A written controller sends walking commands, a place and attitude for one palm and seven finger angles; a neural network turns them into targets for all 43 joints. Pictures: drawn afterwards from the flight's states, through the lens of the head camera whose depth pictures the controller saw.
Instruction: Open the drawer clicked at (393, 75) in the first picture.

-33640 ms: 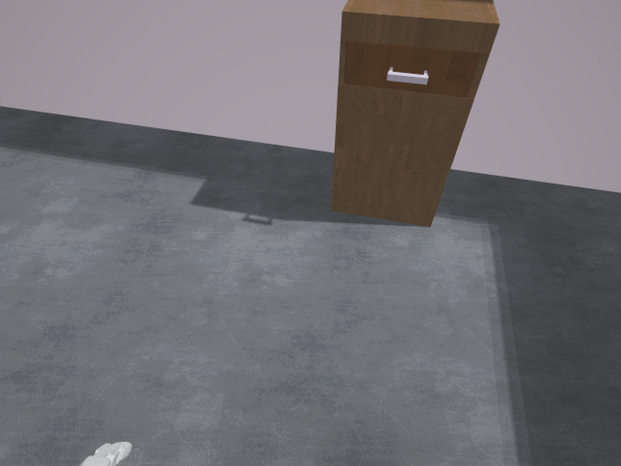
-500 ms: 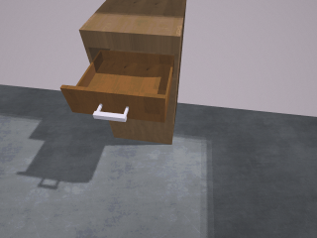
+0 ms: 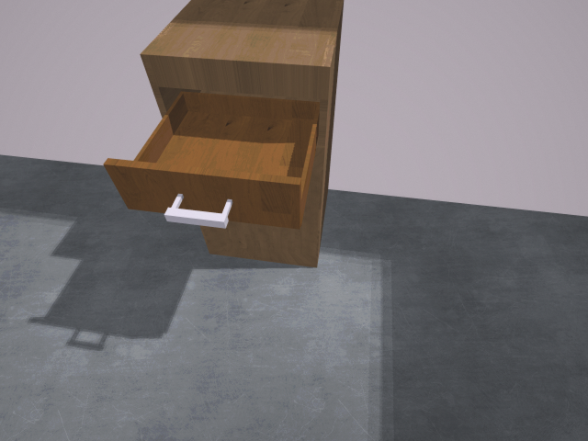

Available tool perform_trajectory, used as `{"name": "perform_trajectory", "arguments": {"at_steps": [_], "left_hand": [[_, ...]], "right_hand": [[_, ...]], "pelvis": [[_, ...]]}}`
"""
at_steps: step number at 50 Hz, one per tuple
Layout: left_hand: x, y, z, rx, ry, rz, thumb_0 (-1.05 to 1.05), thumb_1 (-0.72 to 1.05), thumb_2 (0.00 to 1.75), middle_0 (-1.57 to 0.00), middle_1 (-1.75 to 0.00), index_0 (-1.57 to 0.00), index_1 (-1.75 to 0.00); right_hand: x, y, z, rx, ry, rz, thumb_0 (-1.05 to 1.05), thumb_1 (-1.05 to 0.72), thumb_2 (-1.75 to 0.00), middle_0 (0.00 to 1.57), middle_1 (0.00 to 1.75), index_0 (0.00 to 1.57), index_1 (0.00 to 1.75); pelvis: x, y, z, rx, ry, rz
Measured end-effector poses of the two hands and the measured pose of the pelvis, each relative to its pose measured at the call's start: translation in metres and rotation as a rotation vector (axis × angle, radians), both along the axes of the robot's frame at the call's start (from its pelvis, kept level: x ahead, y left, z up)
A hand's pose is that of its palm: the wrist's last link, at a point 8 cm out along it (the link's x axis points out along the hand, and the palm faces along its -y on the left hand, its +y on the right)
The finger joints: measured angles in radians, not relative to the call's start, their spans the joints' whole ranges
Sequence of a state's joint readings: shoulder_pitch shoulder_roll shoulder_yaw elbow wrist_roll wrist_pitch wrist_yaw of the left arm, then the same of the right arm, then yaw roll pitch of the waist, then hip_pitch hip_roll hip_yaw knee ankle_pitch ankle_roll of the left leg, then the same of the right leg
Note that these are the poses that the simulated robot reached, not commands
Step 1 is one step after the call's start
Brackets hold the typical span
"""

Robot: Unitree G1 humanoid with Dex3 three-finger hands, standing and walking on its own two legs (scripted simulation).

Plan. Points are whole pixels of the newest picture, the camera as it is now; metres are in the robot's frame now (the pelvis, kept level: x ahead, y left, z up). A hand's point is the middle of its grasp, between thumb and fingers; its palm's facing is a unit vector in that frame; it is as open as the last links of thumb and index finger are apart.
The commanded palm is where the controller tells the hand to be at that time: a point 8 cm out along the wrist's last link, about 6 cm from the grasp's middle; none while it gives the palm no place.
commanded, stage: stand and wait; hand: left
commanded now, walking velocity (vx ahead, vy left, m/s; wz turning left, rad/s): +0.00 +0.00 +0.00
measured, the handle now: (200, 209) +0.56 +0.23 -0.08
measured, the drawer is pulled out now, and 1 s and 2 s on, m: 0.30 0.30 0.30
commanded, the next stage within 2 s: none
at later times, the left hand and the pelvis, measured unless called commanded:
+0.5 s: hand out of the picture +0.03 +0.18 -0.17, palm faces +0.01 -0.97 -0.24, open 7.4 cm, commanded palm none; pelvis +0.01 -0.01 +0.00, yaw +0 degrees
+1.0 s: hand out of the picture +0.06 +0.20 -0.17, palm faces -0.01 -0.96 -0.28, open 7.4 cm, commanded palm none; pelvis +0.01 +0.00 +0.00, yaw +0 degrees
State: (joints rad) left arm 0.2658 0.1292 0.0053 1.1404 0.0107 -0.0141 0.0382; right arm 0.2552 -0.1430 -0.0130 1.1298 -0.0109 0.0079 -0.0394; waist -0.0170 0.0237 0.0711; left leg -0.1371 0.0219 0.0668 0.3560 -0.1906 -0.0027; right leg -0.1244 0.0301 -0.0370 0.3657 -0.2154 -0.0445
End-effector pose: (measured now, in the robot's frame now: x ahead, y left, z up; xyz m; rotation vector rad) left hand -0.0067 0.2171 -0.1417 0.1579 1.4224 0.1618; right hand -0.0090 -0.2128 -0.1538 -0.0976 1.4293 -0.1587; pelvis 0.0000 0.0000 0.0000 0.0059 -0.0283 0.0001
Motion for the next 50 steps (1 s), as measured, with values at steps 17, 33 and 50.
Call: {"name": "perform_trajectory", "arguments": {"at_steps": [17, 33, 50], "left_hand": [[0.022, 0.004, 0.003, 0.025, -0.026, -0.012, 0.00, 0.91, 0.90, -0.20, -0.30, -0.20, -0.30], [0.038, 0.014, 0.006, 0.046, -0.053, -0.024, 0.00, 0.91, 0.90, -0.20, -0.30, -0.20, -0.30], [0.059, 0.032, 0.010, 0.073, -0.091, -0.046, 0.00, 0.91, 0.90, -0.20, -0.30, -0.20, -0.30]], "right_hand": [[0.008, -0.013, 0.001, -0.012, 0.004, 0.004, 0.01, -0.91, -0.90, 0.20, 0.30, 0.20, 0.30], [0.026, -0.028, 0.004, -0.045, -0.028, 0.010, 0.01, -0.91, -0.90, 0.20, 0.30, 0.20, 0.30], [0.044, -0.040, 0.010, -0.081, -0.065, 0.028, 0.01, -0.91, -0.89, 0.20, 0.30, 0.20, 0.30]], "pelvis": [[0.007, -0.007, 0.000, 0.000, 0.005, -0.001], [0.012, -0.008, 0.001, -0.002, 0.004, -0.004], [0.013, -0.004, 0.002, -0.002, 0.006, -0.008]]}}
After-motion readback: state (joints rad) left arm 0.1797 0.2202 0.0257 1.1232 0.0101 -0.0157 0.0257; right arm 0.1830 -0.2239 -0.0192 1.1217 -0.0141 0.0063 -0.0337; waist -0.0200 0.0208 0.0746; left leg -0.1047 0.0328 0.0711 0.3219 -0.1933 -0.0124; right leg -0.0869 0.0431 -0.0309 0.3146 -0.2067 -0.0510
